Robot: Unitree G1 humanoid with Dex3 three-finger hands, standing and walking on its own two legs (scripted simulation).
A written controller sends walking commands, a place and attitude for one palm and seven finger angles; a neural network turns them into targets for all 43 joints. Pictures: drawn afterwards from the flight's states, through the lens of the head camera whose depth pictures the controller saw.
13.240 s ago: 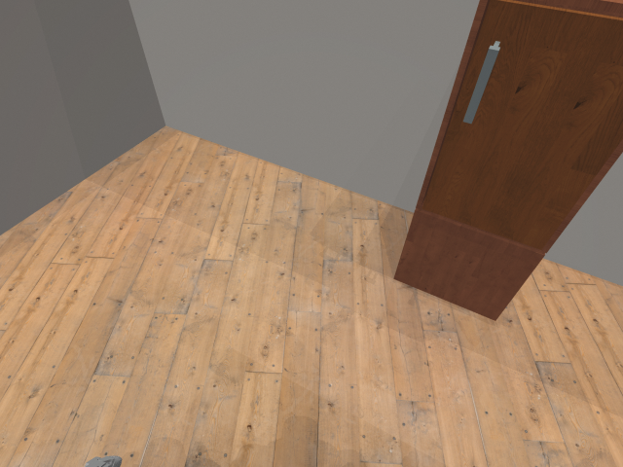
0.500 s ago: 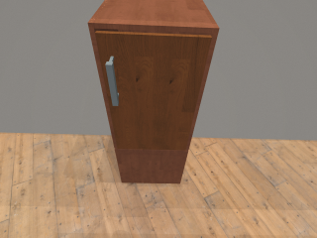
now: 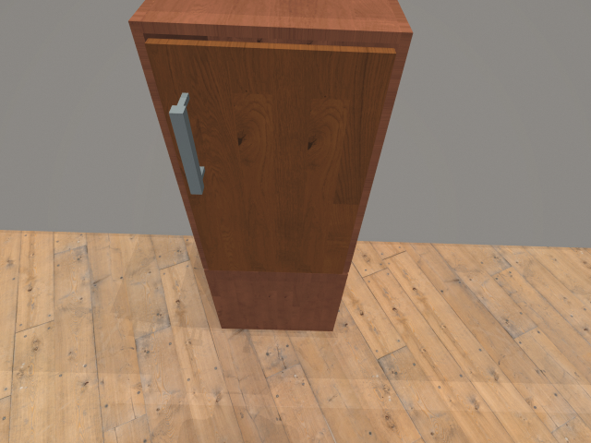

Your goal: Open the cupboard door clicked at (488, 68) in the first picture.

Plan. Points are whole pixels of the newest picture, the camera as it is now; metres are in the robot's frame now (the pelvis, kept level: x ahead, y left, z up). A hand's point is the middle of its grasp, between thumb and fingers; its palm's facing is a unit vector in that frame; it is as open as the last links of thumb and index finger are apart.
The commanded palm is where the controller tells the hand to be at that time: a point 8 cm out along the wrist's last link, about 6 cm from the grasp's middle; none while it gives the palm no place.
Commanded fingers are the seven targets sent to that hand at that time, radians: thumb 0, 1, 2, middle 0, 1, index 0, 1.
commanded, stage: come to a stop and stand still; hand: left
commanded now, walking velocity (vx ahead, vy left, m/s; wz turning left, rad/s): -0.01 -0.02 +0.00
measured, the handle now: (191, 146) +0.54 +0.22 +0.09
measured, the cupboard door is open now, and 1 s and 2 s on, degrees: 0 0 0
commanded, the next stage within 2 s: look again from close up in 0.54 s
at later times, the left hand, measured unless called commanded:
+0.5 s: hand out of the picture +0.01 +0.23 -0.17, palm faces +0.00 -0.97 -0.24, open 7.4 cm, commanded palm none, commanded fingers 0.00 0.90 0.90 -0.20 -0.30 -0.20 -0.30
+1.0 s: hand out of the picture +0.00 +0.18 -0.18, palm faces -0.01 -0.99 -0.17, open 7.4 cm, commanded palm none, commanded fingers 0.00 0.90 0.90 -0.20 -0.30 -0.20 -0.30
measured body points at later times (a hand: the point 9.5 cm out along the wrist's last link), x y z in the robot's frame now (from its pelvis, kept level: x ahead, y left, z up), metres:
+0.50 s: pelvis -0.02 +0.04 +0.00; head -0.02 +0.03 +0.45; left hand +0.02 +0.28 -0.15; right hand +0.02 -0.20 -0.15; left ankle +0.00 +0.10 -0.74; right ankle -0.02 -0.10 -0.74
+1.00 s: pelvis +0.00 +0.02 +0.00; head +0.02 +0.03 +0.45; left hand +0.00 +0.24 -0.16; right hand +0.01 -0.21 -0.15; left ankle +0.00 +0.10 -0.74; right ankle -0.02 -0.10 -0.74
